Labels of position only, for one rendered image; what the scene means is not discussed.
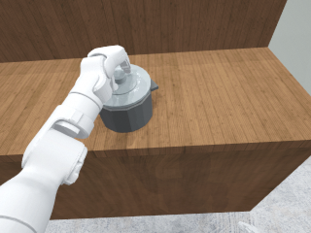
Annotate table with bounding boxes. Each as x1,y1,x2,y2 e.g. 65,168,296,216
0,0,311,220

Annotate pot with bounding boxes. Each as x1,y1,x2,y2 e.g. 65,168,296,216
99,78,158,133

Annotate robot right hand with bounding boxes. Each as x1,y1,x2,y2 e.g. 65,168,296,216
237,221,259,233

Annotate left robot forearm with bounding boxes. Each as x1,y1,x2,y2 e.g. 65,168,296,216
21,51,116,169

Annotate left robot upper arm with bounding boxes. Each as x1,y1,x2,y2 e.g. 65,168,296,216
0,128,87,233

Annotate knob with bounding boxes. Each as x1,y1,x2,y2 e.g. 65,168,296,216
113,70,126,84

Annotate lid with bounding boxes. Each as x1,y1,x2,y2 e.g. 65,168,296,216
103,64,151,109

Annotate robot left hand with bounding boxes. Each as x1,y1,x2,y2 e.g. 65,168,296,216
87,45,132,92

